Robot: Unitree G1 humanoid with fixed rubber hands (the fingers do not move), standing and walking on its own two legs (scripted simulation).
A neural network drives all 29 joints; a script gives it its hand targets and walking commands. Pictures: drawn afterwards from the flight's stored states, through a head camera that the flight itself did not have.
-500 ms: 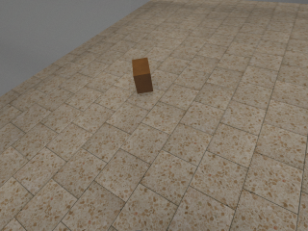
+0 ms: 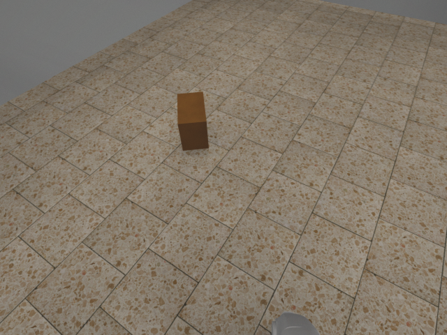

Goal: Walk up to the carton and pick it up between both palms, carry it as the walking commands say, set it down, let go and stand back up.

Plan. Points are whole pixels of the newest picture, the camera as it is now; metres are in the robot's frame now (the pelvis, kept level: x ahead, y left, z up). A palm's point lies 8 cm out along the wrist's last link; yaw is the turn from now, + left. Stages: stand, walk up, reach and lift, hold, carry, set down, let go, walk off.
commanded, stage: walk up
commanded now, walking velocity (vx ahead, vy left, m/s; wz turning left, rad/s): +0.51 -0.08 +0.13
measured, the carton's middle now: (193, 121) +1.38 +0.14 -0.66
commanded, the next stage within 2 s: none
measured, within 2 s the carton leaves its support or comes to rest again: neither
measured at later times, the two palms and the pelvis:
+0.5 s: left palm (142, 329) +0.17 +0.19 -0.17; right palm (317, 202) +0.41 -0.24 -0.12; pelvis +0.27 -0.02 -0.02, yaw +5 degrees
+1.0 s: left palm (147, 128) +0.73 +0.23 -0.12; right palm (295, 209) +0.41 -0.19 -0.15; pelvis +0.56 +0.00 -0.02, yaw +4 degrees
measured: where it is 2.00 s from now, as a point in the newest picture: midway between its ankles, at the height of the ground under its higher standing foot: (207, 192)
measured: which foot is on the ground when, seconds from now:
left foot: down 0.00-0.10, up 0.12-0.46, down 0.48-1.00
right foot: up 0.00-0.06, down 0.08-0.50, up 0.52-0.96, down 0.98-1.00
